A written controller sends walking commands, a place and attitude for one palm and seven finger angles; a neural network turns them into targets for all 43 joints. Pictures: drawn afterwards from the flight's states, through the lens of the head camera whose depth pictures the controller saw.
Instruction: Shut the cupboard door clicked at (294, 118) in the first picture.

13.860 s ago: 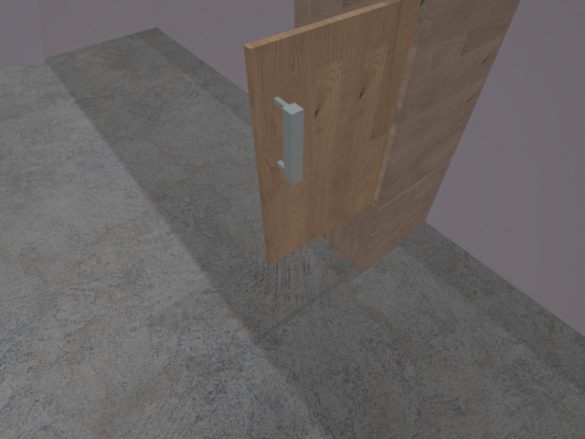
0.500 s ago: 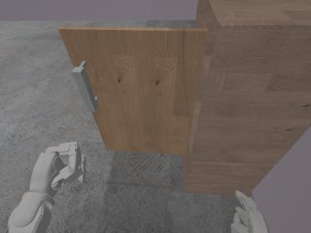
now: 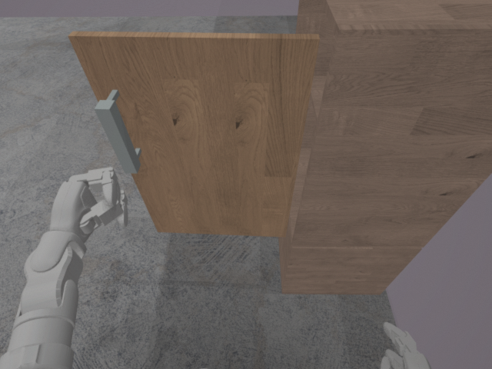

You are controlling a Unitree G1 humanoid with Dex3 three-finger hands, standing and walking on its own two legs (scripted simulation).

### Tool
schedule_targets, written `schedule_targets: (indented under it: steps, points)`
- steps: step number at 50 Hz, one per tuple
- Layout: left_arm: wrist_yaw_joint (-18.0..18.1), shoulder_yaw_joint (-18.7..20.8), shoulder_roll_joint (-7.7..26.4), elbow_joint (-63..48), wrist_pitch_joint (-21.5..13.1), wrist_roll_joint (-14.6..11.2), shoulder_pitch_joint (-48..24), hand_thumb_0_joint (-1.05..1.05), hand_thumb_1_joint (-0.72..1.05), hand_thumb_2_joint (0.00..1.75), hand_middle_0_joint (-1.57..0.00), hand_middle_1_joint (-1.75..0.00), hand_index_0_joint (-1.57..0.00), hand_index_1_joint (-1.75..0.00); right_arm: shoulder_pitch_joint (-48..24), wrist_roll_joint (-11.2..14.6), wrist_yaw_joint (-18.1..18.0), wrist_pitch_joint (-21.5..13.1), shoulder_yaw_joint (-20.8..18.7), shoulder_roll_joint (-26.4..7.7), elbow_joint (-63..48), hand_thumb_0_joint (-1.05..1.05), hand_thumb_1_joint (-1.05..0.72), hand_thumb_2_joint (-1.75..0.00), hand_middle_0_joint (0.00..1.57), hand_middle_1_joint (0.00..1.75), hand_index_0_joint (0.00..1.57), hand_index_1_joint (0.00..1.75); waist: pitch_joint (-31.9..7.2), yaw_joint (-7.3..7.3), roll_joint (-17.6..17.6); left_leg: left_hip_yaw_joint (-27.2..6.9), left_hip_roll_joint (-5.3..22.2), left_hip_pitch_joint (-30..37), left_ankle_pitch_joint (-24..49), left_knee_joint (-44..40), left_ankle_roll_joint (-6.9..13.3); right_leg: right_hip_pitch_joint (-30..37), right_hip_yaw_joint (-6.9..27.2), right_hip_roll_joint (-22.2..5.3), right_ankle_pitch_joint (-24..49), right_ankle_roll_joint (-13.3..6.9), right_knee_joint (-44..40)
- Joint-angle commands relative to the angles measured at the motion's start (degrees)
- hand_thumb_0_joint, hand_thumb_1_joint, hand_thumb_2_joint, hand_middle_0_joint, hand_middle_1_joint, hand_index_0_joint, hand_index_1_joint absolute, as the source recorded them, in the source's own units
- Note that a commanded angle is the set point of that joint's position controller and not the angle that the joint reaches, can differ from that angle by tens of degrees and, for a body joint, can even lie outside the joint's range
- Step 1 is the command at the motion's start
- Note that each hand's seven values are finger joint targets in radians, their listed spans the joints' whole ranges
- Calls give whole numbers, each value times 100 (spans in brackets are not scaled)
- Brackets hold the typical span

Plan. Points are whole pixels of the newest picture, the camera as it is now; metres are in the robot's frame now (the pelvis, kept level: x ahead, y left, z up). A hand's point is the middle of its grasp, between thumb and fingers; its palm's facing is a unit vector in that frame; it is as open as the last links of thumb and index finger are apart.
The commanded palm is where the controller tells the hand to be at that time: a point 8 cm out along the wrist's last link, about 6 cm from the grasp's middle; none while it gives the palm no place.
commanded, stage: bring the fist close to the handle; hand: left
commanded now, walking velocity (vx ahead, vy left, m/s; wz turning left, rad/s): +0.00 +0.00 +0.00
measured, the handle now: (123, 132) +0.51 +0.27 +0.10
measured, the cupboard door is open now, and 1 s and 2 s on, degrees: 88 88 72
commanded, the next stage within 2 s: push the door shut along its arc in 0.80 s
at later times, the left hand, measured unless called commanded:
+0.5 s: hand (125, 160) +0.43 +0.24 +0.11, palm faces +0.02 -1.00 -0.01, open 3.1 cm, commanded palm +0.39 +0.28 +0.10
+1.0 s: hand (123, 165) +0.42 +0.24 +0.10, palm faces +0.02 -1.00 +0.00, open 3.1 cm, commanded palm +0.41 +0.29 +0.10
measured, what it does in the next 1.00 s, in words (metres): stands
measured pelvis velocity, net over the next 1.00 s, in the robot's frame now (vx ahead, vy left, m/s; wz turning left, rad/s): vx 0.00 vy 0.02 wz -0.01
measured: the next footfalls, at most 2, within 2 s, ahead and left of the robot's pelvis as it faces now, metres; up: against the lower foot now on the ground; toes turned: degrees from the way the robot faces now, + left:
none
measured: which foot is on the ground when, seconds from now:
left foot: down 0.00-1.00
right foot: down 0.00-1.00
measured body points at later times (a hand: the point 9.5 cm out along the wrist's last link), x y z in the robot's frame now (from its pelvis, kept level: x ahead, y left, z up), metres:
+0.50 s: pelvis +0.00 +0.01 +0.00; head +0.06 +0.01 +0.44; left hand +0.42 +0.29 +0.11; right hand +0.07 -0.25 -0.12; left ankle +0.04 +0.13 -0.71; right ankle -0.02 -0.11 -0.71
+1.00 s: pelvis +0.00 +0.02 -0.01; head +0.04 +0.02 +0.44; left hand +0.41 +0.29 +0.11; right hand +0.10 -0.25 -0.11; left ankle +0.04 +0.13 -0.71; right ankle -0.02 -0.11 -0.71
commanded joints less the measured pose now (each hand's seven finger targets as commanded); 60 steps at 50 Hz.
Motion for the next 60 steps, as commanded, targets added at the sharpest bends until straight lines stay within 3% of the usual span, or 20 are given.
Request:
schedule_targets:
  steps: [1, 2, 5, 7, 11, 12, 16, 20, 24, 28, 32, 34, 40, 45, 47, 49, 52, 55, 58, 60]
  points:
    - [-50, 389, 1353, -836, -482, -49, -2590, 0, 90, 90, -130, -150, -130, -150, -247, 11, -85, -186, -263, -687, -747, 0, -90, -90, 20, 30, 20, 30, -1445, -95, 165, -61, -203, 1117, 928, -431, 235, -180, 177, 101, 1638, -2, -719]
    - [-27, 442, 1466, -720, -505, -20, -2640, 0, 90, 90, -130, -150, -130, -150, -183, 2, -80, -158, -278, -713, -715, 0, -90, -90, 20, 30, 20, 30, -1503, -120, -13, -79, -176, 1107, 961, -410, 254, -149, 164, 111, 1638, 6, -710]
    - [-5, 392, 1363, -500, -552, 9, -2844, 0, 90, 90, -130, -150, -130, -150, -100, -8, -47, -101, -299, -708, -713, 0, -90, -90, 20, 30, 20, 30, -1756, -89, 232, -92, -188, 1259, 1164, -392, 227, -167, 111, 127, 1859, -28, -622]
    - [32, 708, 1758, 51, -521, 49, -2832, 0, 90, 90, -130, -150, -130, -150, 45, -25, -44, -1, -313, -787, -631, 0, -90, -90, 20, 30, 20, 30, -1654, -100, -246, -92, -158, 1002, 1121, -357, 254, -114, 133, 141, 1845, 0, -643]
    - [28, 482, 1584, 345, -581, 158, -3548, 0, 90, 90, -130, -150, -130, -150, 102, -10, -8, 129, -311, -757, -651, 0, -90, -90, 20, 30, 20, 30, -1623, -194, 218, -97, -166, 1056, 1099, -376, 224, -353, 102, 155, 1792, -32, -595]
    - [56, 660, 1836, 565, -612, 176, -3617, 0, 90, 90, -130, -150, -130, -150, 200, -34, -12, 169, -329, -804, -603, 0, -90, -90, 20, 30, 20, 30, -1652, -223, -170, -109, -139, 944, 1044, -331, 258, -292, 117, 166, 1734, -8, -616]
    - [-46, 666, 1901, 795, -798, 234, -4118, 0, 90, 90, -130, -150, -130, -150, 332, -44, 14, 274, -356, -812, -596, 0, -90, -90, 20, 30, 20, 30, -2007, -240, 198, -112, -141, 1104, 1343, -254, 228, -323, 117, 190, 2021, -41, -481]
    - [-106, 664, 2012, 1391, -866, 289, -4592, 0, 90, 90, -130, -150, -130, -150, 510, -45, 23, 402, -367, -849, -493, 0, -90, -90, 20, 30, 20, 30, -1914, -381, 147, -136, -118, 966, 1260, -194, 245, -558, 102, 217, 1928, -29, -462]
    - [-193, 782, 2026, 1254, -950, 243, -4056, 0, 90, 90, -130, -150, -130, -150, 586, -54, 90, 498, -423, -861, -624, 0, -90, -90, 20, 30, 20, 30, -2392, -186, 340, -146, -114, 1205, 1708, -149, 222, -366, 75, 251, 2245, -66, -363]
    - [-171, 646, 1814, 975, -917, 163, -3869, 0, 90, 90, -130, -150, -130, -150, 565, -16, 122, 576, -437, -832, -697, 0, -90, -90, 20, 30, 20, 30, -2101, -255, 155, -111, -98, 1069, 1662, -177, 256, -413, 47, 286, 2258, -33, -415]
    - [-7, 875, 2076, 667, -935, 197, -4017, 0, 90, 90, -130, -150, -130, -150, 562, -38, 95, 607, -450, -850, -702, 0, -90, -90, 20, 30, 20, 30, -2120, -240, 102, -125, -102, 1059, 1480, -221, 268, -344, 49, 300, 2081, -44, -435]
    - [39, 811, 2016, 592, -949, 236, -4090, 0, 90, 90, -130, -150, -130, -150, 518, -35, 99, 607, -423, -815, -695, 0, -90, -90, 20, 30, 20, 30, -2087, -257, 369, -140, -103, 1136, 1455, -250, 240, -431, 49, 294, 2028, -54, -438]
    - [-6, 587, 1813, 795, -946, 244, -4174, 0, 90, 90, -130, -150, -130, -150, 447, -22, 70, 606, -394, -793, -665, 0, -90, -90, 20, 30, 20, 30, -1959, -318, 424, -144, -101, 1116, 1196, -275, 228, -551, 50, 295, 1796, -59, -483]
    - [-56, 610, 1889, 1345, -833, 224, -4333, 0, 90, 90, -130, -150, -130, -150, 440, -6, 47, 618, -361, -827, -636, 0, -90, -90, 20, 30, 20, 30, -1676, -362, 108, -150, -114, 813, 822, -283, 253, -639, 69, 271, 1527, -46, -545]
    - [-96, 713, 2149, 1518, -874, 275, -4539, 0, 90, 90, -130, -150, -130, -150, 496, -17, 25, 650, -359, -875, -607, 0, -90, -90, 20, 30, 20, 30, -1711, -412, -49, -145, -113, 734, 763, -223, 277, -631, 100, 262, 1475, -33, -542]
    - [-169, 412, 1969, 1488, -981, 326, -5286, 0, 90, 90, -130, -150, -130, -150, 467, -8, 15, 636, -347, -845, -548, 0, -90, -90, 20, 30, 20, 30, -1769, -565, 309, -177, -108, 910, 749, -177, 261, -887, 108, 251, 1429, -37, -509]
    - [-286, 610, 2353, 1890, -1096, 321, -5552, 0, 90, 90, -130, -150, -130, -150, 591, -36, -19, 643, -345, -930, -438, 0, -90, -90, 20, 30, 20, 30, -1977, -604, 183, -221, -98, 900, 775, -59, 273, -899, 140, 260, 1404, -50, -474]
    - [-452, 353, 2193, 2162, -1134, 355, -5926, 0, 90, 90, -130, -150, -130, -150, 610, -26, -15, 639, -331, -914, -381, 0, -90, -90, 20, 30, 20, 30, -2013, -680, 494, -256, -93, 943, 816, -17, 243, -1129, 121, 245, 1404, -60, -402]
    - [-558, 557, 2476, 2533, -1124, 336, -5926, 0, 90, 90, -130, -150, -130, -150, 739, -49, -11, 659, -342, -989, -332, 0, -90, -90, 20, 30, 20, 30, -2176, -686, 134, -269, -96, 751, 899, 73, 272, -1030, 145, 248, 1530, -38, -357]
    - [-659, 489, 2449, 2549, -1136, 338, -6128, 0, 90, 90, -130, -150, -130, -150, 778, -45, 0, 667, -356, -991, -324, 0, -90, -90, 20, 30, 20, 30, -2274, -724, 355, -252, -99, 796, 1008, 125, 263, -1093, 145, 249, 1629, -41, -300]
